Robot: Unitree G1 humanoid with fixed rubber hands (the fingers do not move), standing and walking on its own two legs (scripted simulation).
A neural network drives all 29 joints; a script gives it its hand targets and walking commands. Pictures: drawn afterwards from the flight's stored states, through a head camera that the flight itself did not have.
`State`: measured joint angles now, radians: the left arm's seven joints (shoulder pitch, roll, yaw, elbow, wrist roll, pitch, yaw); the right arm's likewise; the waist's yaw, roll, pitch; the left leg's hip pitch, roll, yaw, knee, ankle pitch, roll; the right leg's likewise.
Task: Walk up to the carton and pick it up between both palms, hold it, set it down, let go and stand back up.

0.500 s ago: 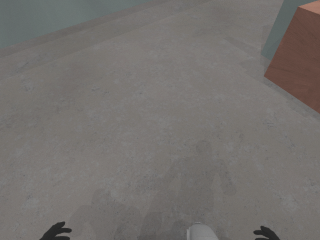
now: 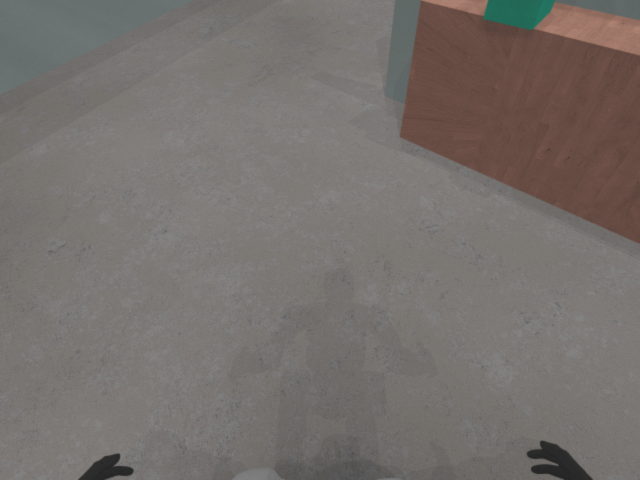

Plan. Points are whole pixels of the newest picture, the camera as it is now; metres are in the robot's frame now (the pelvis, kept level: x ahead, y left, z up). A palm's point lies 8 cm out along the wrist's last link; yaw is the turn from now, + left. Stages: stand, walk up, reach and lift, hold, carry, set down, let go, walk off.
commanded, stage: walk up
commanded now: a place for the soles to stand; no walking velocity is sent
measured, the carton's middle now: out of the picture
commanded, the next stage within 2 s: none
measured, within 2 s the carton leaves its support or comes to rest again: neither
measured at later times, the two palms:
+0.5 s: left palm (166, 350) +0.31 +0.25 -0.09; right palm (585, 434) +0.20 -0.35 -0.11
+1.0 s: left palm (200, 249) +0.51 +0.25 -0.10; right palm (553, 384) +0.25 -0.31 -0.08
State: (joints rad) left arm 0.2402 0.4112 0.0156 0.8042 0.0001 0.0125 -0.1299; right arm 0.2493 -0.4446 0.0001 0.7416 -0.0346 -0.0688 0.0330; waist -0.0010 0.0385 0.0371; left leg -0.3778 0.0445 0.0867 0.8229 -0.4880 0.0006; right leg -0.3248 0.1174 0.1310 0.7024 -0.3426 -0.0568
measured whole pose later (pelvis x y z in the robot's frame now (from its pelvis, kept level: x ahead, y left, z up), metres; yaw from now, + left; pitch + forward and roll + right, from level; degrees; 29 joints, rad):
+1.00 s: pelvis +0.33 +0.00 +0.01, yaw -21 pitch -1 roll -2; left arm 0.26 0.40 0.02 0.82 0.00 -0.03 -0.07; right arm 0.40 -0.43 0.00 0.74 -0.03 -0.10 0.03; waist 0.00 0.02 0.04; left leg -0.29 0.07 0.11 0.69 -0.39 0.02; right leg -0.48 0.06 0.07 1.02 -0.35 -0.05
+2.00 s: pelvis +0.59 -0.09 +0.01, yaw -34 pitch -1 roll -2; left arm 0.28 0.41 0.02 0.83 0.00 -0.06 -0.03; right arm 0.35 -0.42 0.00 0.74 -0.03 -0.06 0.05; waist 0.00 0.03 0.06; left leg -0.34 0.06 0.08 0.69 -0.34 0.03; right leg -0.43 0.05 0.07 1.01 -0.39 -0.06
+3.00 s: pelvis +0.82 -0.17 +0.00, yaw -36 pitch -1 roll -3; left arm 0.28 0.42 0.02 0.84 0.00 -0.06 -0.01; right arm 0.39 -0.42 0.00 0.74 -0.03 -0.04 0.04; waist 0.00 0.03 0.08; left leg -0.32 0.04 0.09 0.73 -0.40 0.05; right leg -0.51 0.01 0.05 1.05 -0.39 -0.05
